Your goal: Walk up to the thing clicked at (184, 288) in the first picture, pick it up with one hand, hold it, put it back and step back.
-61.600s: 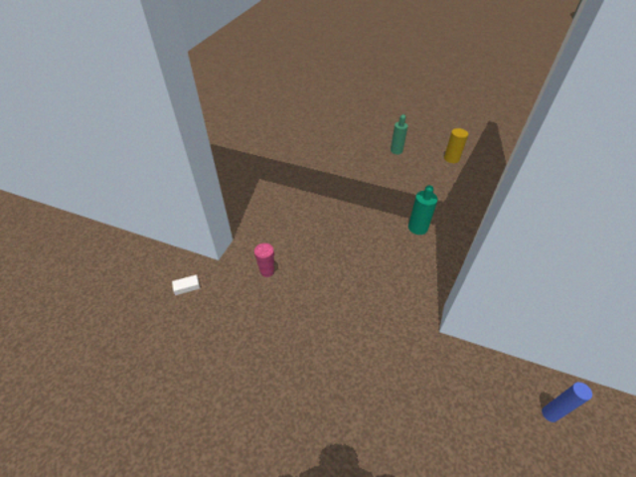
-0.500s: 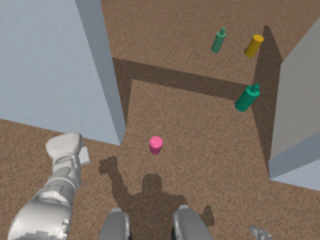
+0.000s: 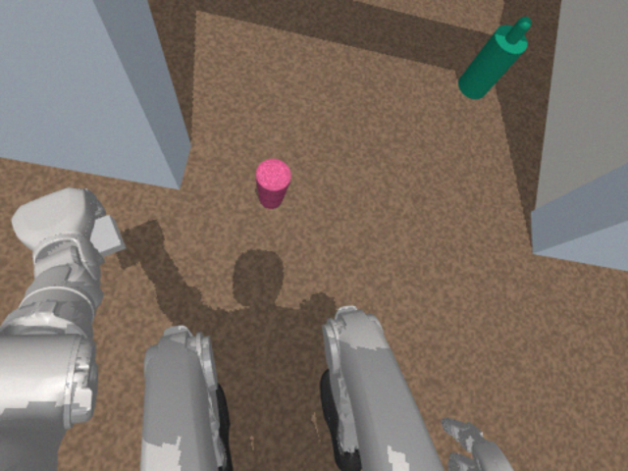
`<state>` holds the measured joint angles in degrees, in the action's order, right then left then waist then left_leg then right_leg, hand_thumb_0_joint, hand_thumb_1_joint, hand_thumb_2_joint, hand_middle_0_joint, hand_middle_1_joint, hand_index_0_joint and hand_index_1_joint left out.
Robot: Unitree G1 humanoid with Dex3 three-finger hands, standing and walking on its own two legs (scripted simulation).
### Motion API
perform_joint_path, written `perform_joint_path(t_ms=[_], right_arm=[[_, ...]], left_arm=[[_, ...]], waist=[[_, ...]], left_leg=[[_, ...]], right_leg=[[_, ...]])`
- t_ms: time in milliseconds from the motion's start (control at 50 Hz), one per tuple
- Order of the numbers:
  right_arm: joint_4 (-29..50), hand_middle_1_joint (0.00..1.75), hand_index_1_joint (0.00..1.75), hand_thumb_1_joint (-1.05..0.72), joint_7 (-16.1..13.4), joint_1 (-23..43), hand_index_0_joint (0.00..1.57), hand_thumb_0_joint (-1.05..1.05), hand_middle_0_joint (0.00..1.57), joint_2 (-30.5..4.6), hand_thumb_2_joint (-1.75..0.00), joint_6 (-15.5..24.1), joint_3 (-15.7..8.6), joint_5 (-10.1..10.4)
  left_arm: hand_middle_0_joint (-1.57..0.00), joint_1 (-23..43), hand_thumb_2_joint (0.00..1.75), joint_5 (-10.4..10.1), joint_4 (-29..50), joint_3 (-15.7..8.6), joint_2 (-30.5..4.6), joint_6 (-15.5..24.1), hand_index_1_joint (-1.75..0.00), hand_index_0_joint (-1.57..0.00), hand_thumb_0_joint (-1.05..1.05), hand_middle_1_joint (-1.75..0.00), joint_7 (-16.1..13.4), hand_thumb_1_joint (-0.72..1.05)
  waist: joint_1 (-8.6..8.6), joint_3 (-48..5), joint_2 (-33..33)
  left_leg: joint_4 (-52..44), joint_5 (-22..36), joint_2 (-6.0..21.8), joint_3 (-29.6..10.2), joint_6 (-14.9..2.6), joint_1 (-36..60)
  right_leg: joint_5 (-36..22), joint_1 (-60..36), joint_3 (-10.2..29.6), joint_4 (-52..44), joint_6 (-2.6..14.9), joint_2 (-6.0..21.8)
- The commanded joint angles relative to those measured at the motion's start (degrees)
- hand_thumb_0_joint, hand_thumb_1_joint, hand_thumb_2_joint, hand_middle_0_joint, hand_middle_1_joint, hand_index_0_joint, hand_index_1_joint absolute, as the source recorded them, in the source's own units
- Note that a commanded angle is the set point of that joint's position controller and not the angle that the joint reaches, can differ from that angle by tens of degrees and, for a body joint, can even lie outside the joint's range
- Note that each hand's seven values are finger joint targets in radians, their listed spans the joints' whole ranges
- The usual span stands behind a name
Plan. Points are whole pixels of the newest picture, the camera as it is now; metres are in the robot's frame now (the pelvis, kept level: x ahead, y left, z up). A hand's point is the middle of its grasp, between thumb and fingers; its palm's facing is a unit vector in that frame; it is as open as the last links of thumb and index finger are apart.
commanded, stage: crouch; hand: left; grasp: from above
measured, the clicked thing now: (85, 243) +0.45 +0.28 -0.20
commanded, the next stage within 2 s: lower in 0.90 s
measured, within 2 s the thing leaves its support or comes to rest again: neither
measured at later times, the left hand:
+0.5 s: hand (105, 245) +0.46 +0.27 -0.25, palm faces -0.38 -0.17 -0.91, open 7.5 cm
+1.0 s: hand (110, 249) +0.47 +0.28 -0.31, palm faces -0.38 -0.17 -0.91, open 7.5 cm
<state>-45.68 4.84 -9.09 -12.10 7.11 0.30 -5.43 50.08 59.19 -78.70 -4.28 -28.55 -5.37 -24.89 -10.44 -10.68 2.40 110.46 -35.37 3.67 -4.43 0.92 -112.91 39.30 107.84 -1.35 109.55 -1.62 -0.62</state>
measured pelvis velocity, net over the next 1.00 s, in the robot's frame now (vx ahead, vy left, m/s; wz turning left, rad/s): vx -0.01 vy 0.00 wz -0.08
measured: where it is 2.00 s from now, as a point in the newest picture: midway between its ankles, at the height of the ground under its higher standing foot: (281, 445)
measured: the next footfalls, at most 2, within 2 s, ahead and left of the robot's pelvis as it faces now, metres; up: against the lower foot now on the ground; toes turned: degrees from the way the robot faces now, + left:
none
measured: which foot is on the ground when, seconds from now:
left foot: down 0.00-1.00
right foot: down 0.00-1.00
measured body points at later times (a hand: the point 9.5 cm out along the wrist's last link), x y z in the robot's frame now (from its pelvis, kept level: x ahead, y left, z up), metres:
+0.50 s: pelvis -0.01 -0.01 -0.10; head +0.23 +0.03 +0.28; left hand +0.48 +0.27 -0.20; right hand +0.03 -0.27 -0.22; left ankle +0.08 +0.13 -0.44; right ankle +0.07 -0.13 -0.44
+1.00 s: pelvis -0.01 +0.00 -0.14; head +0.24 +0.04 +0.23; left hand +0.49 +0.28 -0.26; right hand +0.01 -0.27 -0.26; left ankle +0.08 +0.13 -0.44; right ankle +0.07 -0.13 -0.44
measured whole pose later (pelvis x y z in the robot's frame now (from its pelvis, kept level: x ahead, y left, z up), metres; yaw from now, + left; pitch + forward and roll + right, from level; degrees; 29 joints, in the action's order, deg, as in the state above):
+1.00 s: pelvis -0.01 +0.00 -0.14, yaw -5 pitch +33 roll -7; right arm -45.5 10.3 -8.1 -15.4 7.2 4.9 -9.3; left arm 59.4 63.1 -89.1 -10.4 -42.1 -1.1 -25.5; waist -14.1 -1.4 -1.0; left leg 137.7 -37.5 3.8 -10.2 2.1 -134.2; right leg 40.8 128.3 -3.9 135.2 -2.1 -3.5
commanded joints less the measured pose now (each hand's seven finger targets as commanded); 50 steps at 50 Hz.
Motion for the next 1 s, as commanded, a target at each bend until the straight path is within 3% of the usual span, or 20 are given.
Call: perform_joint_path(t_ms=[0, 80, 120, 160, 220, 260, 300, 440, 460, 480, 500, 560, 580, 660, 740, 780, 820, 920, 980], right_arm=[[1.0, 0.3, 0.3, -0.88, -0.2, -10.5, 0.2, 0.0, 0.2, -13.0, -0.89, 1.4, -3.9, -0.5], [0.4, 0.3, 0.3, -0.88, 0.7, -10.8, 0.2, 0.0, 0.2, -13.3, -0.89, 1.5, -3.7, -1.2], [0.2, 0.3, 0.3, -0.88, 1.1, -11.0, 0.2, 0.0, 0.2, -13.7, -0.89, 1.3, -3.7, -1.5], [0.3, 0.3, 0.3, -0.88, 1.3, -10.5, 0.2, 0.0, 0.2, -14.1, -0.89, 1.3, -3.6, -1.6], [0.4, 0.3, 0.3, -0.88, 1.7, -10.6, 0.2, 0.0, 0.2, -14.3, -0.89, 1.2, -3.3, -1.9], [0.6, 0.3, 0.3, -0.88, 1.9, -10.4, 0.2, 0.0, 0.2, -14.3, -0.89, 1.2, -3.1, -2.0], [0.7, 0.3, 0.3, -0.88, 2.4, -10.8, 0.2, 0.0, 0.2, -14.2, -0.89, 0.9, -3.0, -2.2], [0.5, 0.3, 0.3, -0.88, 3.2, -10.6, 0.2, 0.0, 0.2, -15.2, -0.89, 0.8, -2.9, -2.5], [0.2, 0.3, 0.3, -0.88, 3.3, -10.6, 0.2, 0.0, 0.2, -14.6, -0.89, 0.6, -2.5, -2.6], [0.5, 0.3, 0.3, -0.89, 3.6, -10.8, 0.2, 0.0, 0.2, -14.5, -0.89, 0.6, -2.1, -2.7], [0.4, 0.3, 0.3, -0.88, 3.6, -11.3, 0.2, 0.0, 0.2, -15.5, -0.89, 0.7, -2.4, -2.8], [0.5, 0.3, 0.3, -0.89, 3.9, -11.1, 0.2, 0.0, 0.2, -15.7, -0.9, 0.5, -1.9, -2.9], [0.3, 0.3, 0.3, -0.89, 4.0, -11.5, 0.2, 0.0, 0.2, -15.7, -0.89, 0.5, -1.5, -3.1], [0.2, 0.3, 0.3, -0.89, 4.2, -11.5, 0.2, 0.0, 0.2, -16.0, -0.89, 0.5, -0.8, -3.2], [0.1, 0.3, 0.3, -0.89, 4.4, -11.0, 0.2, 0.0, 0.2, -16.4, -0.9, 0.3, -0.4, -3.3], [0.2, 0.3, 0.3, -0.89, 4.5, -11.4, 0.2, 0.0, 0.2, -16.6, -0.9, 0.5, -0.1, -3.6], [0.3, 0.3, 0.3, -0.89, 4.6, -10.8, 0.2, 0.0, 0.2, -16.5, -0.9, 0.4, 0.2, -3.5], [0.5, 0.3, 0.3, -0.89, 4.8, -11.1, 0.2, 0.0, 0.2, -17.5, -0.9, 0.5, 0.5, -3.5], [0.8, 0.3, 0.3, -0.89, 5.0, -10.9, 0.2, 0.0, 0.2, -17.2, -0.9, 0.4, 1.0, -3.5]], left_arm=[[-1.03, 23.1, 0.21, 0.8, 7.9, -0.6, -12.6, 0.0, -0.26, -1.07, 0.0, -0.31, -3.9, 0.65], [-1.05, 22.9, 0.22, 1.2, 8.0, -2.2, -16.6, 0.1, -0.24, -1.09, 0.0, -0.27, -3.5, 0.66], [-1.05, 24.0, 0.21, 2.0, 7.2, -2.0, -16.5, 0.3, -0.24, -1.09, 0.0, -0.28, -2.9, 0.66], [-1.05, 24.4, 0.16, 2.0, 6.3, -3.0, -18.4, 0.6, -0.2, -1.1, 0.0, -0.24, -2.8, 0.67], [-1.04, 23.8, 0.16, 2.6, 3.5, -3.0, -18.1, 0.9, -0.2, -1.08, 0.0, -0.24, -2.7, 0.65], [-1.05, 24.1, 0.15, 2.3, 3.6, -4.2, -20.3, 1.3, -0.2, -1.09, 0.0, -0.24, -2.8, 0.67], [-1.05, 25.3, 0.15, 2.5, 3.7, -3.6, -20.2, 1.7, -0.21, -1.09, 0.0, -0.26, -2.4, 0.67], [-1.07, 27.6, 0.11, 3.1, 1.9, -4.9, -23.6, 2.9, -0.19, -1.13, 0.0, -0.25, -2.2, 0.73], [-1.08, 25.4, 0.13, 3.1, -0.5, -4.7, -22.8, 2.8, -0.19, -1.12, 0.0, -0.23, -2.2, 0.71], [-1.09, 25.4, 0.15, 3.1, -1.2, -3.9, -21.9, 3.0, -0.21, -1.13, 0.0, -0.25, -1.9, 0.73], [-1.08, 27.2, 0.13, 3.1, 1.4, -5.5, -24.5, 3.4, -0.2, -1.13, 0.0, -0.25, -2.1, 0.73], [-1.1, 28.1, 0.12, 3.7, 0.8, -5.7, -25.8, 3.9, -0.2, -1.15, 0.0, -0.26, -2.4, 0.76], [-1.12, 27.3, 0.14, 3.7, -1.2, -5.2, -24.8, 3.8, -0.21, -1.16, 0.0, -0.26, -2.3, 0.77], [-1.15, 27.8, 0.16, 4.1, -0.6, -6.3, -26.7, 4.3, -0.21, -1.19, 0.0, -0.25, -2.7, 0.8], [-1.16, 27.7, 0.18, 4.0, -2.8, -5.3, -26.8, 4.4, -0.21, -1.2, 0.0, -0.24, -2.6, 0.8], [-1.18, 27.6, 0.2, 4.1, -1.9, -6.6, -28.7, 4.6, -0.22, -1.21, 0.0, -0.26, -2.8, 0.82], [-1.19, 27.8, 0.2, 4.3, -2.3, -5.7, -28.0, 4.5, -0.21, -1.22, 0.0, -0.24, -2.9, 0.82], [-1.23, 27.8, 0.24, 4.2, -2.3, -6.8, -28.9, 4.4, -0.24, -1.25, 0.0, -0.26, -3.4, 0.86], [-1.22, 27.7, 0.3, 3.9, -2.3, -6.2, -28.7, 4.7, -0.28, -1.24, 0.0, -0.3, -3.3, 0.86]], waist=[[-1.55, -39.0, 12.4], [-0.63, -40.5, 12.4], [-1.67, -38.7, 12.3], [-1.19, -37.2, 13.5], [-2.04, -34.8, 11.8], [-1.42, -35.9, 11.2], [-1.99, -36.8, 10.5], [-2.0, -34.3, 12.2], [-1.89, -33.1, 10.9], [-3.02, -31.8, 10.3], [-2.38, -33.2, 11.1], [-2.51, -34.0, 12.7], [-3.12, -32.7, 11.2], [-2.61, -32.2, 12.8], [-3.34, -30.5, 12.5], [-3.2, -30.3, 13.2], [-3.16, -30.8, 13.7], [-3.54, -29.4, 14.2], [-3.64, -29.1, 13.0]], left_leg=[[-7.9, 9.9, -1.1, 1.7, -1.2, 32.7], [-3.6, 12.2, -1.1, 2.6, -1.56, 29.6], [-1.9, 11.5, -1.0, 2.5, -1.65, 28.0], [-1.1, 9.8, -1.0, 2.4, -1.51, 26.2], [0.8, 7.6, -1.0, 2.5, -1.75, 22.0], [2.6, 8.5, -1.0, 2.9, -2.03, 20.4], [4.4, 9.5, -1.0, 3.4, -2.27, 17.9], [7.5, 6.3, -1.0, 3.0, -2.17, 14.5], [7.8, 6.2, -0.9, 2.8, -2.14, 14.2], [8.5, 6.0, -1.0, 2.7, -2.28, 12.6], [8.9, 6.6, -1.0, 2.7, -2.33, 13.6], [10.0, 6.8, -0.9, 2.5, -2.2, 13.3], [10.5, 6.3, -0.9, 2.3, -2.24, 11.8], [11.6, 5.5, -0.9, 2.3, -2.17, 11.3], [13.1, 4.4, -0.8, 1.9, -2.25, 8.8], [13.4, 4.4, -0.9, 1.9, -2.18, 8.7], [13.9, 4.6, -0.7, 1.7, -2.11, 9.0], [14.5, 4.5, -0.7, 1.2, -2.04, 8.6], [15.5, 4.5, -0.7, 1.4, -2.28, 6.1]], right_leg=[[-14.7, -10.7, -4.9, -9.9, 3.81, -1.3], [-17.0, -12.0, -4.6, -7.0, 3.48, -1.7], [-16.5, -9.8, -4.8, -5.6, 3.42, -1.8], [-14.7, -7.8, -4.9, -3.9, 3.61, -1.7], [-12.8, -6.1, -5.2, -2.6, 3.48, -2.1], [-13.8, -7.4, -5.0, -1.8, 3.22, -2.3], [-15.3, -9.3, -4.7, -1.1, 2.95, -2.6], [-11.3, -3.7, -5.6, 2.9, 3.37, -3.0], [-11.2, -3.4, -5.8, 3.2, 3.34, -3.2], [-11.1, -3.3, -6.0, 3.5, 3.22, -3.2], [-11.7, -3.3, -6.1, 4.0, 3.18, -3.1], [-12.0, -2.7, -6.5, 5.7, 3.34, -3.4], [-11.5, -2.3, -6.9, 6.0, 3.25, -3.5], [-10.7, -1.2, -7.2, 7.2, 3.36, -3.6], [-10.0, 0.4, -7.7, 8.3, 3.32, -4.1], [-9.6, 0.2, -7.9, 8.9, 3.31, -4.0], [-10.2, 0.8, -8.1, 9.4, 3.37, -4.3], [-10.4, 2.3, -8.8, 10.7, 3.35, -4.2], [-10.7, 0.9, -8.6, 10.4, 3.04, -4.5]])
